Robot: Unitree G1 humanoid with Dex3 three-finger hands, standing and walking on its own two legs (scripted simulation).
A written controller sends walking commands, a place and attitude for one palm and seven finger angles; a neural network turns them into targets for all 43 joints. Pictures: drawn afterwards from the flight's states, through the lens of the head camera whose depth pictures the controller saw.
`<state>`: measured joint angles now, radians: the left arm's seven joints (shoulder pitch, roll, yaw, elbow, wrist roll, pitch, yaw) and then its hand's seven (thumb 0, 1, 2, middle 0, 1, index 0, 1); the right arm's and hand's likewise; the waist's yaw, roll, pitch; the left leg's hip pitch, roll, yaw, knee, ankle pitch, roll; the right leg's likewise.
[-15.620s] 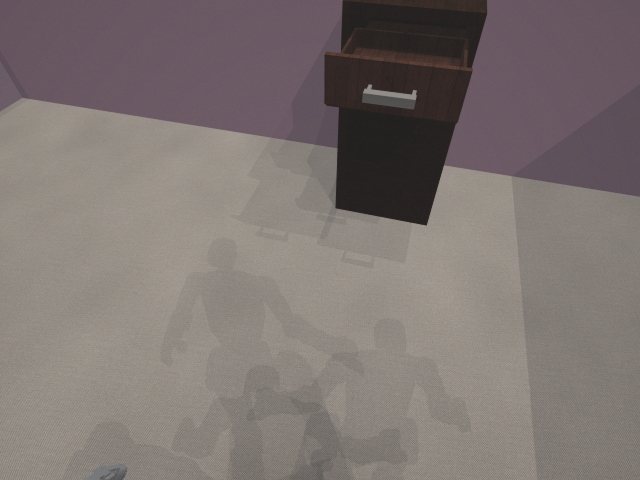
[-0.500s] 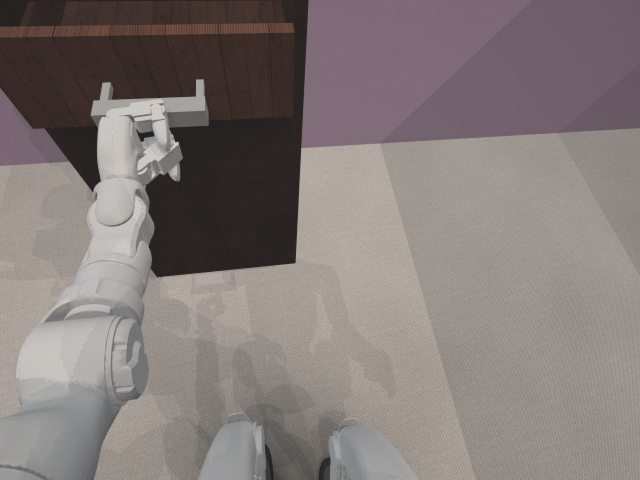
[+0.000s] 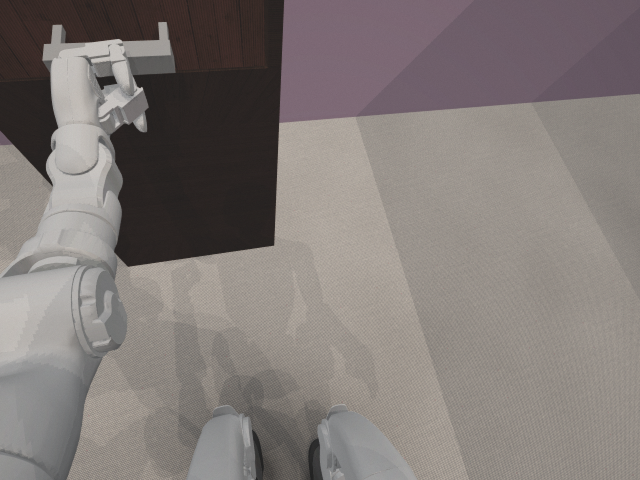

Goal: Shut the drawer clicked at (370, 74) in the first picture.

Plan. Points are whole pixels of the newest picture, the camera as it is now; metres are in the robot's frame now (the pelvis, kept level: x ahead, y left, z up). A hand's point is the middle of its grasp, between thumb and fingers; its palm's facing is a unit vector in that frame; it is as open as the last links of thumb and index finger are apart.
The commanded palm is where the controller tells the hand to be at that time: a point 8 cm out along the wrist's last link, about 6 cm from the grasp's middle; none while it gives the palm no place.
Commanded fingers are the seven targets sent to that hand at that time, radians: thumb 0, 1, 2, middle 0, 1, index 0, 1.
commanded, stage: push the drawer shut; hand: left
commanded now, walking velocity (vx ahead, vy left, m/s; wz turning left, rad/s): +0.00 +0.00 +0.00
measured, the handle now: (112, 45) +0.64 +0.17 +0.08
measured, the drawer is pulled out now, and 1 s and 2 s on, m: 0.00 0.00 0.00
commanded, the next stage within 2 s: pull the fist back off the drawer in 0.46 s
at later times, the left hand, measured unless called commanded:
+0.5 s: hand (130, 91) +0.56 +0.15 +0.08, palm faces +0.08 -1.00 -0.05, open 3.1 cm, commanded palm +0.61 +0.16 +0.08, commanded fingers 0.00 0.90 0.90 -1.40 -1.60 -1.40 -1.60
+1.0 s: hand (133, 92) +0.56 +0.15 +0.08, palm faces +0.08 -1.00 -0.04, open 3.2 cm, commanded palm +0.55 +0.16 +0.08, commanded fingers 0.00 0.90 0.90 -1.40 -1.60 -1.40 -1.60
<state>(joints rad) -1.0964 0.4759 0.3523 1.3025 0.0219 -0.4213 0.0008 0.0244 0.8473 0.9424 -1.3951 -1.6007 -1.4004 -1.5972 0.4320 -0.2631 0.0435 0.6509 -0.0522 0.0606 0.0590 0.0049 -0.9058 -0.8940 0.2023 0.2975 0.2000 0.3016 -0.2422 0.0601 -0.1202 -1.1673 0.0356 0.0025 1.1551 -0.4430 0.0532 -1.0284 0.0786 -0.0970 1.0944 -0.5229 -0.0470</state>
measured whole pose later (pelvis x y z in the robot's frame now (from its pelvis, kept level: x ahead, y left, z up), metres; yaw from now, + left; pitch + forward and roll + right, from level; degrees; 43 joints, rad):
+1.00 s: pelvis -0.03 +0.01 -0.02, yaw +0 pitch +28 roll -7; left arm -1.27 0.54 0.30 1.36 0.06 -0.35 0.04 0.03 0.74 0.98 -1.39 -1.60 -1.40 -1.60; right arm 0.46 -0.27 0.07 0.67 -0.07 -0.01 0.06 0.00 -0.90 -0.89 0.20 0.30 0.20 0.30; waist -0.28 0.06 -0.11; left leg -1.30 0.02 -0.03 1.21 -0.40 0.07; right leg -1.15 0.07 -0.13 1.15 -0.49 -0.04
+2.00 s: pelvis +0.04 -0.01 +0.08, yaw +2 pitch +5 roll +0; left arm -0.11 0.28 0.09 0.24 -0.11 -0.11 0.00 0.01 0.90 0.90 -1.40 -1.60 -1.40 -1.60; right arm 0.17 -0.26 0.03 0.52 0.06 0.08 -0.04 0.01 -0.91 -0.89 0.20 0.30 0.20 0.30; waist 0.00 0.04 -0.08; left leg -0.45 -0.01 0.03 0.69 -0.33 0.04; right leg -0.34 0.05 -0.04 0.66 -0.41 -0.05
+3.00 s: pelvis +0.02 -0.01 +0.10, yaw +3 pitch -3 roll -1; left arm 0.55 0.35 0.34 -0.47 -0.07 -0.17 0.09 0.01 0.89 0.90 -1.40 -1.60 -1.41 -1.60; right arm 0.17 -0.24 0.03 0.57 0.01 -0.01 -0.05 0.01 -0.90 -0.89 0.20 0.30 0.20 0.30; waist 0.03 0.07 0.01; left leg -0.20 -0.02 0.01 0.45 -0.20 0.04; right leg -0.06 0.05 -0.05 0.37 -0.26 -0.04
